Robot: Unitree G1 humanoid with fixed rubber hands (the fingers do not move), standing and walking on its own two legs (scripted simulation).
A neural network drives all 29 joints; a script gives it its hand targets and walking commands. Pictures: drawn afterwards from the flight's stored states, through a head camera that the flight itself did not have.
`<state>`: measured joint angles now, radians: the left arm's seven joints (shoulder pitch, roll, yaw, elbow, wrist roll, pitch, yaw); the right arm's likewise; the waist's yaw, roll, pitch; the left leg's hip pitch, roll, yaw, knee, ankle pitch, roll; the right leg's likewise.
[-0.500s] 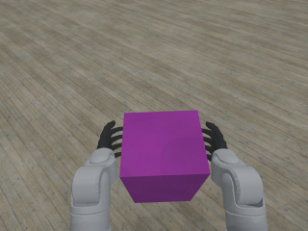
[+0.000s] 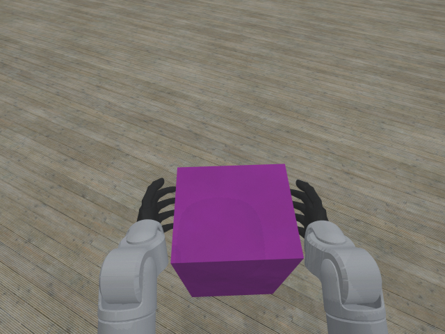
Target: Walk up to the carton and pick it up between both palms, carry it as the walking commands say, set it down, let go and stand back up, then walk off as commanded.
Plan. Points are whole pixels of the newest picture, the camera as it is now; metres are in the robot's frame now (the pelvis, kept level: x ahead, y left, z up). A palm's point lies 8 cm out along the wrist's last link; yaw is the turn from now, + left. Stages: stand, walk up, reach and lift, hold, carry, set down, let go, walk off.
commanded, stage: carry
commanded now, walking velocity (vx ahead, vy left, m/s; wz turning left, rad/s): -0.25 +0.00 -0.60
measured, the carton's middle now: (231, 239) +0.28 +0.02 +0.03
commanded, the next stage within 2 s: none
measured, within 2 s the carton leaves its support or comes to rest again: neither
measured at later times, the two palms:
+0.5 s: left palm (217, 332) +0.13 +0.04 +0.07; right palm out of the picture +0.06 -0.20 +0.08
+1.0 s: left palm out of the picture -0.05 -0.05 +0.07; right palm out of the picture -0.21 -0.25 +0.06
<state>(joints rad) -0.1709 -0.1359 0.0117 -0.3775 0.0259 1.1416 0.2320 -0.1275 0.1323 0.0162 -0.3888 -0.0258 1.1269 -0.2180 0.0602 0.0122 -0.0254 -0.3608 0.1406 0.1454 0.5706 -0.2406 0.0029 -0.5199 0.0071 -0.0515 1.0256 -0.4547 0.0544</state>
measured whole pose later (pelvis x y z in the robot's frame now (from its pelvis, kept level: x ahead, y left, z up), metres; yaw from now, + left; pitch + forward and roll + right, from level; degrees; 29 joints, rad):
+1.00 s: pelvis -0.34 +0.02 -0.01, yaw -35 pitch +3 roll +1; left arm -0.15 -0.13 -0.01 -0.33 0.04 1.10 0.21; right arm -0.13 0.13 -0.01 -0.36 0.00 1.12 -0.24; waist -0.06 0.01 0.01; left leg -0.58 0.06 0.03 1.06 -0.45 -0.06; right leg -0.44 0.02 0.04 0.54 -0.15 -0.01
